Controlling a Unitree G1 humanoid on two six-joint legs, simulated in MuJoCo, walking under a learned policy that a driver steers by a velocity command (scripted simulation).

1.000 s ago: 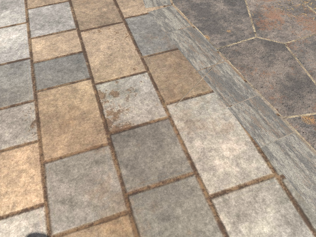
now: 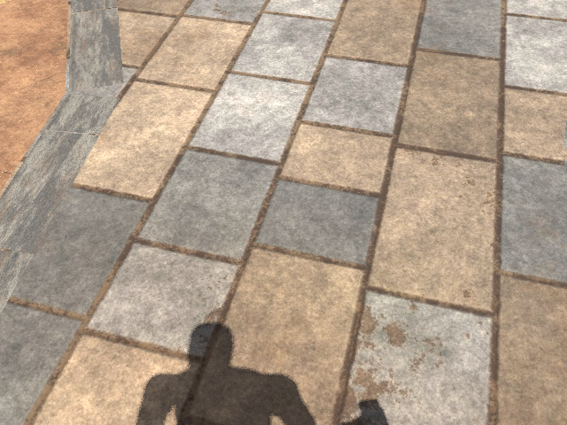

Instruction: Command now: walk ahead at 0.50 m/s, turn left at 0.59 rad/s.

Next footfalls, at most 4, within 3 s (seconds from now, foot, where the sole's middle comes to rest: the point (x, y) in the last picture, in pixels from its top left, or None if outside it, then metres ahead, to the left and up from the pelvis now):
0.26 left None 0.30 0.16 -0.78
0.78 right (304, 354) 0.66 0.03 -0.78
1.28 left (205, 286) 0.85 0.31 -0.78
1.78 right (311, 215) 1.11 0.02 -0.78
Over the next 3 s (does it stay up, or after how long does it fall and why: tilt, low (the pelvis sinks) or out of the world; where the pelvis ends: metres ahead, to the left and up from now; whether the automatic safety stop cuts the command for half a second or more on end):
stays up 1.20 0.06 0.00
